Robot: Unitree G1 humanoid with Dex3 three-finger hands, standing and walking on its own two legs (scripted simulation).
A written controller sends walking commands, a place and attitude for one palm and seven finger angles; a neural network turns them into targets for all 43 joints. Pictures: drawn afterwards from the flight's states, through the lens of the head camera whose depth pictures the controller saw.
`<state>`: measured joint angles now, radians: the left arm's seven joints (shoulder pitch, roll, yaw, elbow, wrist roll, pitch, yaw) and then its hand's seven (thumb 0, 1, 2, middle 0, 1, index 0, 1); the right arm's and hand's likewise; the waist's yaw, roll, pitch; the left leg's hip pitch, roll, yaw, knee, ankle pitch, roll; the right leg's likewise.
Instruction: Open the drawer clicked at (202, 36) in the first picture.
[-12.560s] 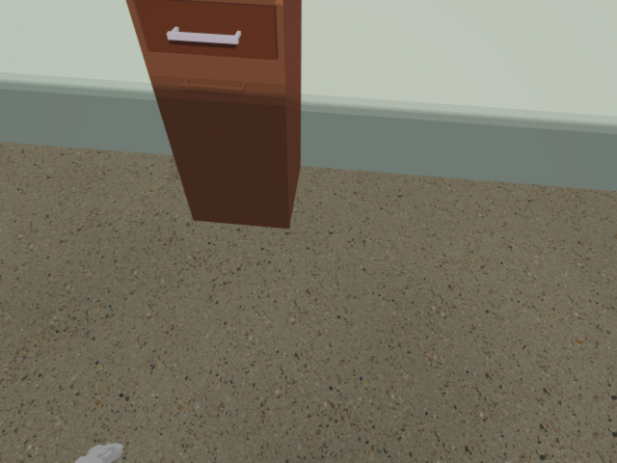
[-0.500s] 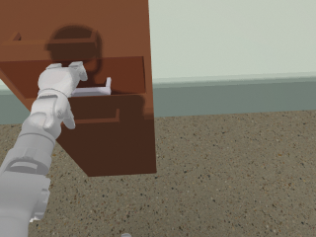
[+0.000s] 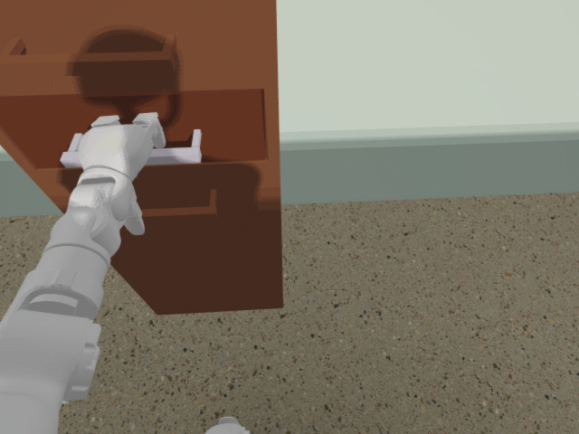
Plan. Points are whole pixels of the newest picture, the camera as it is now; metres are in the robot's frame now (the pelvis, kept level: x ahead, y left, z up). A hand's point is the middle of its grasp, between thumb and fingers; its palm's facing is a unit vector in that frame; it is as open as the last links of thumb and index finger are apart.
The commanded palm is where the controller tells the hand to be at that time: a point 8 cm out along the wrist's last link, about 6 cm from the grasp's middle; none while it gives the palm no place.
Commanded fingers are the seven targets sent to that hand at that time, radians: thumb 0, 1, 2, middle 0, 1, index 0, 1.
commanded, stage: lower the fingers behind the handle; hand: left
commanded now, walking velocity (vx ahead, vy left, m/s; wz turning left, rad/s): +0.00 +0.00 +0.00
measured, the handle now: (135, 148) +0.51 +0.23 +0.08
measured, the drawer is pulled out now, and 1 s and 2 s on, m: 0.00 0.00 0.02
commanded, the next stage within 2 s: close the thumb around the handle in 0.58 s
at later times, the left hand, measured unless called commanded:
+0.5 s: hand (138, 184) +0.47 +0.22 +0.06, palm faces -0.04 -0.03 -1.00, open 13.8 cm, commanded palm +0.45 +0.22 +0.11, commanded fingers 0.00 -0.50 0.30 -0.30 -1.20 -0.30 -1.20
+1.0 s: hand (141, 182) +0.47 +0.22 +0.06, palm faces -0.05 -0.03 -1.00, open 10.9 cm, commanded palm +0.45 +0.22 +0.11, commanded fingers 0.00 0.45 0.71 -0.37 -1.30 -0.37 -1.30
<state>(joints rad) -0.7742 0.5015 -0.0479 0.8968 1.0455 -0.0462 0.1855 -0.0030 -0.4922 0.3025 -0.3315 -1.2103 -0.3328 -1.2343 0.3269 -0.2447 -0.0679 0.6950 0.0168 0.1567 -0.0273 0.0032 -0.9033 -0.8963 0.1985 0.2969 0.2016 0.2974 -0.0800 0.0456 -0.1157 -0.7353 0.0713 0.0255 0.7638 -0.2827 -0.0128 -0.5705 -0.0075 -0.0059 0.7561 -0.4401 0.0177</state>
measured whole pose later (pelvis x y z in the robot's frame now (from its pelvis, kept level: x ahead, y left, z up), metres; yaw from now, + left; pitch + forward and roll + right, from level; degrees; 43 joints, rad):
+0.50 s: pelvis +0.00 +0.00 +0.00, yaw +0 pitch +15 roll -1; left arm -0.76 0.51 -0.04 0.93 1.05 -0.04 0.21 0.00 -0.49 0.30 -0.31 -1.20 -0.32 -1.20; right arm 0.34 -0.25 -0.07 0.70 0.02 0.15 -0.04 0.00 -0.90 -0.90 0.20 0.30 0.20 0.30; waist -0.10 0.05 -0.12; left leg -0.76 0.08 0.02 0.78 -0.29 -0.02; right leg -0.59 0.00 -0.01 0.78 -0.45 0.01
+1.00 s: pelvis +0.01 +0.00 +0.00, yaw +0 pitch +15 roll -1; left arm -0.74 0.49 -0.05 0.91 1.04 -0.04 0.20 0.00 -0.05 0.49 -0.35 -1.25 -0.35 -1.25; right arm 0.32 -0.24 -0.07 0.69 0.02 0.16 -0.04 0.00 -0.90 -0.90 0.20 0.30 0.20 0.30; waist -0.09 0.05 -0.12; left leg -0.74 0.08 0.02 0.77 -0.29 -0.02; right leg -0.58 0.00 -0.01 0.76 -0.45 0.01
